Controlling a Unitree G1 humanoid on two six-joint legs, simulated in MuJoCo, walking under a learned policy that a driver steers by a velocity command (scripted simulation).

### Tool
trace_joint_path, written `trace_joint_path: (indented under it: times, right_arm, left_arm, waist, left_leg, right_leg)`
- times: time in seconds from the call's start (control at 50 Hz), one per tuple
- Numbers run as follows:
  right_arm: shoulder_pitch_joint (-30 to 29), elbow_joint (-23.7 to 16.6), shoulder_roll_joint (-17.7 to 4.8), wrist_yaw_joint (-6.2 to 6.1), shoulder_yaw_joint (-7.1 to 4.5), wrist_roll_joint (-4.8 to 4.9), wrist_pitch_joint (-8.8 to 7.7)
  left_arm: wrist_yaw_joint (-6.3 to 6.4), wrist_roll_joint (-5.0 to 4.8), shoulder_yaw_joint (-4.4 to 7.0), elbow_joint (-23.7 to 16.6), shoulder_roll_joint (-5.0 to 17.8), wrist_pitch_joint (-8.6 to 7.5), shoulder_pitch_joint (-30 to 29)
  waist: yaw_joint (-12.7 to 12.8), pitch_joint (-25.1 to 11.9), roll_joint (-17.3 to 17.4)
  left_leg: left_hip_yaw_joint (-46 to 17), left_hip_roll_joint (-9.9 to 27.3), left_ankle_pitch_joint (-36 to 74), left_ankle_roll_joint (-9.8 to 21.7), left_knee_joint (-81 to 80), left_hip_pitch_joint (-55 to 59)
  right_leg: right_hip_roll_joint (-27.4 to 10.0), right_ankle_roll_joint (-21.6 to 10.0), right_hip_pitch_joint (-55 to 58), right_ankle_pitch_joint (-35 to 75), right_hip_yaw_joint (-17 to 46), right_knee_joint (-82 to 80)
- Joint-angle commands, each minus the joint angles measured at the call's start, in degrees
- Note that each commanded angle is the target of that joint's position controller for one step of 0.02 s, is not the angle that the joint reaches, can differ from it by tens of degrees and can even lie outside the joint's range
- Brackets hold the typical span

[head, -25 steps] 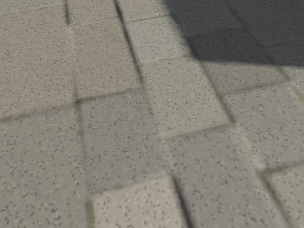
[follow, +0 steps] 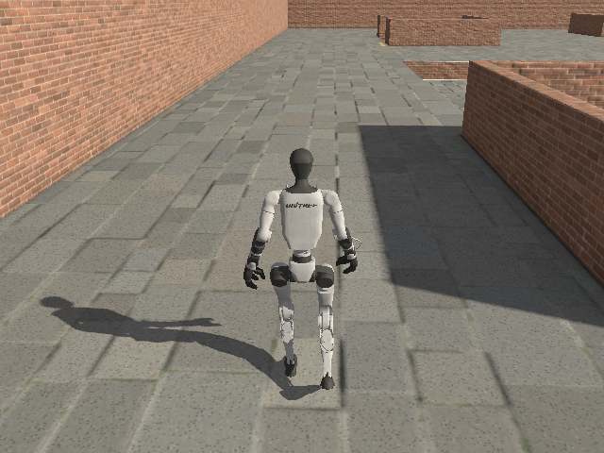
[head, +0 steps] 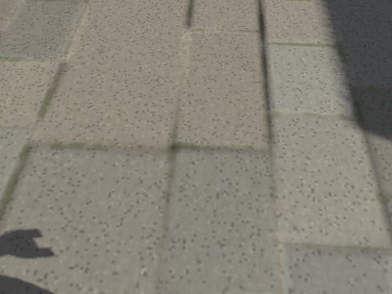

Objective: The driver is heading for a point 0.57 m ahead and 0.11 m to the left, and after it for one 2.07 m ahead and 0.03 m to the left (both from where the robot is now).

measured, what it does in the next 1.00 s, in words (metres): walks ahead, turning left: right foot, then left foot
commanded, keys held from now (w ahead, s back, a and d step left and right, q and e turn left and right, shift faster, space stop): w+q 0.66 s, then e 0.34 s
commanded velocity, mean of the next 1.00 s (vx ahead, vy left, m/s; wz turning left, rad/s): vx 0.42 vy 0.00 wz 0.39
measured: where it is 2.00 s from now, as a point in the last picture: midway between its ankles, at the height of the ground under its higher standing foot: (182, 271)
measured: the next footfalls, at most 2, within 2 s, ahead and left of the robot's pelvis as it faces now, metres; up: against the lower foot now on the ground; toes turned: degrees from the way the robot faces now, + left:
right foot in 0.40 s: +0.42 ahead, -0.10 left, +0.00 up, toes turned +18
left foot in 0.88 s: +0.55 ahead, +0.23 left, +0.00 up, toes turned +25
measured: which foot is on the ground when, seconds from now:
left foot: down 0.00-0.40, up 0.42-0.86, down 0.88-1.00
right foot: up 0.00-0.38, down 0.40-0.88, up 0.90-1.00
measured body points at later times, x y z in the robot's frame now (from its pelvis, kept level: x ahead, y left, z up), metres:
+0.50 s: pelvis +0.29 -0.03 +0.01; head +0.31 -0.02 +0.46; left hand +0.40 +0.27 -0.06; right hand +0.43 -0.28 -0.11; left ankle +0.12 +0.06 -0.64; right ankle +0.38 -0.11 -0.72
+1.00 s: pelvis +0.46 +0.08 +0.01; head +0.50 +0.11 +0.46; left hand +0.40 +0.36 -0.12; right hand +0.75 -0.05 -0.06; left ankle +0.51 +0.21 -0.72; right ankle +0.44 -0.10 -0.64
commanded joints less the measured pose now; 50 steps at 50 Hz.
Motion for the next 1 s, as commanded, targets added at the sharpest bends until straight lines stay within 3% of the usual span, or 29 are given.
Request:
trace_joint_path:
  times: [0.02,0.04,0.06,0.14,0.22,0.28,0.34,0.38,0.4,0.42,0.44,0.46,0.48,0.5,0.52,0.56,0.64,0.7,0.74,0.8,0.82,0.86,0.88,0.9,0.92,0.94,0.96,0.98,1.0]
  right_arm:
    - [8.7,-2.0,-7.3,-0.64,-2.16,0.22,-0.99]
    - [5.9,-3.1,-5.6,-0.83,-1.57,-0.16,-1.0]
    - [5.0,-3.8,-5.3,-1.02,-1.41,-0.55,-0.98]
    - [7.3,-3.6,-8.2,-2.34,-2.18,-0.15,-1.19]
    - [10.5,-3.0,-8.6,-3.26,-2.23,0.41,-0.31]
    - [13.0,-2.3,-8.9,-3.41,-2.27,0.63,0.18]
    - [13.2,-2.3,-8.6,-3.77,-2.29,0.63,0.64]
    - [11.1,-3.1,-7.8,-3.81,-2.11,0.46,0.87]
    - [10.3,-4.0,-5.4,-3.56,-1.23,0.09,0.67]
    - [11.4,-5.4,-2.0,-3.52,0.04,-1.24,0.47]
    - [20.1,-6.8,-1.0,-3.44,0.54,1.23,-0.05]
    - [18.6,-4.6,-7.5,-3.65,-0.58,1.8,0.16]
    - [12.1,-5.4,-9.8,-3.53,-1.29,1.04,0.58]
    - [9.4,-6.0,-8.8,-3.5,-1.27,0.34,0.87]
    - [7.8,-6.7,-7.9,-3.24,-1.41,-0.13,0.89]
    - [8.8,-6.9,-5.5,-2.62,-1.21,0.68,1.41]
    - [5.6,-8.4,-3.6,-2.54,-0.64,0.24,2.08]
    - [1.9,-9.0,-2.0,-2.1,0.13,-0.31,1.39]
    - [-1.5,-9.5,-0.3,-1.42,0.94,-0.9,0.39]
    - [-5.3,-10.6,-1.5,-0.56,0.59,-0.77,-0.53]
    - [-4.9,-10.6,-2.6,-0.52,0.19,-0.85,-0.73]
    - [3.0,-7.9,-5.6,-1.1,-1.23,-1.77,-1.12]
    - [7.8,-6.8,-9.6,-1.85,-2.33,-2.71,-1.23]
    - [12.5,-7.3,-13.0,-2.88,-2.53,-5.16,-0.62]
    - [12.2,-8.1,-11.0,-2.97,-1.58,-4.35,0.34]
    - [10.6,-8.1,-10.2,-2.48,-1.73,-2.72,1.31]
    - [7.0,-7.8,-8.3,-2.4,-1.15,-1.67,1.55]
    - [3.5,-7.2,-6.0,-2.46,-0.44,-1.18,1.54]
    - [0.1,-7.0,-4.8,-2.55,-0.05,-1.46,1.55]
  left_arm:
    - [-0.05,0.18,1.02,-8.1,7.0,-3.96,-5.5]
    - [0.2,1.29,1.62,-7.9,7.8,-3.3,-4.6]
    - [0.1,1.63,1.85,-8.0,7.7,-2.44,-3.7]
    - [0.32,2.39,1.18,-10.0,4.9,-0.58,-6.8]
    - [-0.28,1.93,0.22,-12.3,3.1,-0.91,-15.7]
    - [-1.15,1.02,0.46,-13.7,4.3,-1.56,-19.8]
    - [-1.86,0.82,1.42,-14.1,6.6,-2.48,-19.3]
    - [-1.65,0.86,2.44,-12.7,8.0,-3.07,-12.7]
    - [-1.28,1.68,3.3,-11.7,10.0,-3.36,-6.2]
    - [-0.72,2.12,4.07,-11.0,13.4,-3.09,3.1]
    - [-1.39,2.47,4.74,-8.7,16.3,-2.4,5.6]
    - [-1.45,1.39,3.4,-10.4,9.7,-2.16,3.1]
    - [-1.08,1.15,2.53,-10.8,6.7,-1.67,0.8]
    - [-1.07,1.66,2.03,-10.9,6.2,-1.28,-1.7]
    - [-1.05,1.82,1.73,-10.3,5.3,-1.07,-3.2]
    - [-1.0,1.96,1.57,-9.5,4.8,-1.42,-3.8]
    - [-0.94,1.72,2.48,-7.0,7.5,-1.9,-2.7]
    - [-0.83,1.61,2.37,-5.4,8.1,-1.23,-2.3]
    - [-0.74,0.85,2.12,-4.0,8.6,-0.41,-1.8]
    - [-0.95,-0.42,2.33,-2.1,10.8,0.61,1.6]
    - [-0.91,-0.7,2.46,-1.7,11.4,0.9,1.4]
    - [-0.66,-1.13,2.2,-1.6,10.9,1.17,-0.1]
    - [-0.62,-0.17,1.37,-1.9,8.6,0.81,1.1]
    - [-0.96,1.82,-0.61,-3.1,3.3,0.3,4.6]
    - [-1.12,1.11,-1.1,-1.6,3.1,0.73,10.3]
    - [-1.14,-0.83,0.71,-1.4,9.1,1.71,8.7]
    - [-0.73,-1.23,1.03,-2.5,9.3,2.78,4.0]
    - [0.0,-0.51,1.11,-2.4,8.1,4.18,2.4]
    - [0.79,-0.03,1.36,-2.0,7.5,5.87,3.1]
  waist:
    - [-3.2,-9.9,-1.2]
    - [-1.1,-8.3,-0.8]
    - [0.2,-7.6,0.1]
    - [0.3,-5.0,1.1]
    - [-3.4,-4.1,4.2]
    - [-5.1,-3.9,5.5]
    - [-4.0,-4.1,6.6]
    - [0.0,-5.9,7.9]
    - [3.2,-11.3,6.2]
    - [5.9,-19.8,-2.2]
    - [1.0,-23.3,-23.4]
    - [2.7,-17.1,-13.3]
    - [4.1,-10.4,-7.4]
    - [2.9,-6.9,-3.2]
    - [1.9,-4.2,-3.2]
    - [0.3,-3.4,-6.1]
    - [0.3,-2.4,-4.4]
    - [0.9,-1.6,-3.2]
    - [1.6,-1.7,-3.5]
    - [2.8,-2.9,-5.1]
    - [1.9,-3.4,-5.9]
    - [-3.0,-7.7,-5.8]
    - [-4.6,-12.2,-3.2]
    - [-4.7,-21.3,8.5]
    - [-3.6,-31.1,14.5]
    - [-4.6,-29.3,10.7]
    - [-3.5,-21.7,7.7]
    - [-1.9,-15.5,5.7]
    - [0.1,-11.9,6.6]
  left_leg:
    - [-30.4,17.0,8.5,12.2,-19.6,32.2]
    - [-26.3,15.2,13.4,11.4,-20.8,25.8]
    - [-24.8,14.0,15.3,11.2,-22.1,21.9]
    - [-18.7,11.3,22.1,10.6,-23.8,14.4]
    - [-16.3,7.7,15.1,6.6,-21.9,12.6]
    - [-20.3,9.3,10.3,5.8,-19.7,14.9]
    - [-26.1,11.5,8.1,4.8,-15.1,19.9]
    - [-27.1,10.1,11.8,3.1,-9.9,19.8]
    - [-24.4,7.1,12.5,1.1,-0.5,16.5]
    - [-18.0,2.2,-1.6,-1.4,16.5,7.8]
    - [-13.6,-2.4,-24.0,-4.0,32.3,-12.8]
    - [-15.1,2.5,-19.9,-4.9,38.8,-18.5]
    - [-13.1,4.3,-14.1,-5.3,39.6,-19.2]
    - [-11.7,6.1,-10.1,-5.7,38.3,-16.7]
    - [-11.6,7.6,-7.7,-5.8,35.6,-15.6]
    - [-10.1,9.4,-5.7,-5.9,32.9,-12.0]
    - [-9.4,10.5,-0.7,-7.2,26.5,-15.6]
    - [-7.8,9.3,6.1,-7.3,15.1,-12.4]
    - [-3.8,7.7,10.8,-7.0,5.6,-6.1]
    - [-2.3,5.3,11.5,-6.2,-2.0,-2.1]
    - [-2.8,4.7,10.3,-5.4,-4.6,-0.5]
    - [-1.8,2.8,17.6,-3.0,-12.6,12.0]
    - [-5.2,7.9,36.8,-1.0,-11.1,23.6]
    - [-20.3,24.7,63.8,7.0,-4.3,44.5]
    - [-28.2,31.8,69.8,13.0,-4.1,47.3]
    - [-24.4,29.3,54.4,13.2,-7.6,41.9]
    - [-20.3,25.9,41.1,10.7,-10.6,35.7]
    - [-16.6,23.1,30.3,8.4,-14.0,27.6]
    - [-13.0,21.0,22.9,7.0,-17.3,19.1]
  right_leg:
    - [-2.6,-1.6,-30.5,5.9,7.2,6.1]
    - [-4.0,-1.1,-26.2,7.8,7.2,2.5]
    - [-4.5,-0.5,-23.3,9.0,7.2,0.5]
    - [-3.5,2.7,-22.5,15.6,4.6,-11.2]
    - [0.4,3.1,-18.6,29.8,3.8,-29.5]
    - [2.2,2.7,-16.5,31.5,4.5,-35.7]
    - [2.8,0.7,-14.4,26.2,6.0,-39.7]
    - [3.1,-1.6,-5.6,24.4,4.8,-43.0]
    - [-1.0,-4.3,6.0,24.4,7.6,-42.5]
    - [-11.7,-7.7,21.6,21.9,19.1,-42.0]
    - [-22.6,-16.7,34.6,7.5,47.1,-48.4]
    - [-21.5,-15.0,30.1,-3.4,46.1,-50.5]
    - [-18.9,-12.3,23.0,-0.5,35.5,-50.8]
    - [-16.3,-11.1,15.9,7.4,28.4,-51.9]
    - [-14.1,-10.8,11.3,12.8,23.5,-53.2]
    - [-11.6,-10.3,6.7,18.1,16.0,-55.9]
    - [-12.6,-12.0,7.3,27.1,8.4,-58.4]
    - [-10.8,-11.5,6.8,39.3,2.5,-57.4]
    - [-8.6,-10.6,5.2,46.3,-1.0,-55.6]
    - [-9.8,-9.9,9.3,49.1,1.3,-51.9]
    - [-10.2,-9.2,10.8,49.5,2.5,-49.6]
    - [-7.9,-6.4,10.2,51.8,2.7,-41.0]
    - [-4.3,-3.5,4.6,42.8,0.9,-32.4]
    - [1.2,0.8,-13.5,9.8,-0.9,-13.3]
    - [3.2,2.1,-16.7,-16.3,7.5,-1.4]
    - [1.3,2.7,-19.5,-14.8,8.7,4.1]
    - [-0.6,2.7,-23.8,-11.6,6.2,4.1]
    - [-2.0,3.5,-23.9,-7.7,5.3,1.7]
    - [-2.8,4.5,-19.6,-4.4,4.9,-0.1]
Velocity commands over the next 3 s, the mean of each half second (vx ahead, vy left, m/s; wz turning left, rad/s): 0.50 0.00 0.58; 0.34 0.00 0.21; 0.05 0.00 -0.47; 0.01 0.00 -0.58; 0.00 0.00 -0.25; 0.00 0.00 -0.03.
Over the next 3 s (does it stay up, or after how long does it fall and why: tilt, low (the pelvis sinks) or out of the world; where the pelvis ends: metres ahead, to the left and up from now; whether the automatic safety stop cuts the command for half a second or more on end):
stays up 0.52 0.06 0.02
